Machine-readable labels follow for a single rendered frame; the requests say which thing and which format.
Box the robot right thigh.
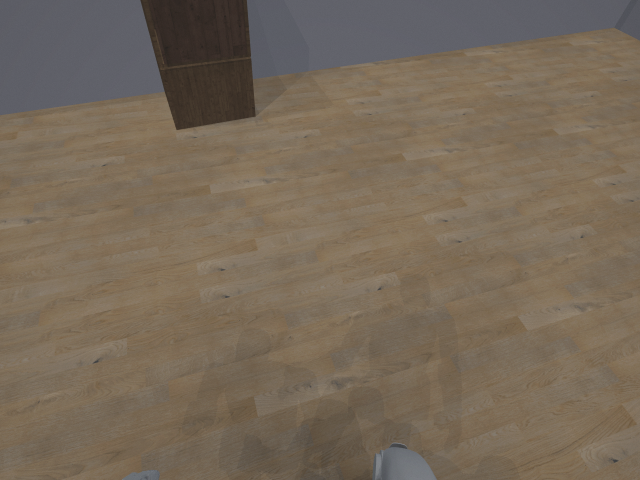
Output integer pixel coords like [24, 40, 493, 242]
[372, 447, 437, 480]

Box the cupboard door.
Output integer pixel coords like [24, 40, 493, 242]
[148, 0, 247, 64]

